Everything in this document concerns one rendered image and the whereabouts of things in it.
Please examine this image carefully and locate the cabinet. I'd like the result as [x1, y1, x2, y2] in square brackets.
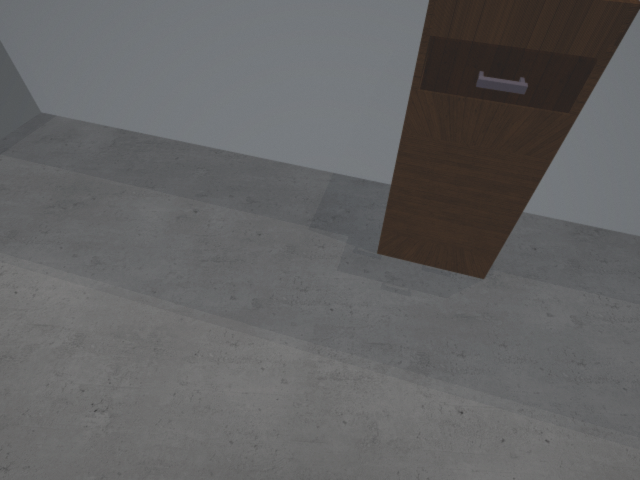
[377, 0, 640, 279]

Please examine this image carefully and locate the drawer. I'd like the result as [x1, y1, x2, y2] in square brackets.
[420, 36, 597, 113]

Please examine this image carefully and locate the handle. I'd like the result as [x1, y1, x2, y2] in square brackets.
[476, 71, 528, 95]

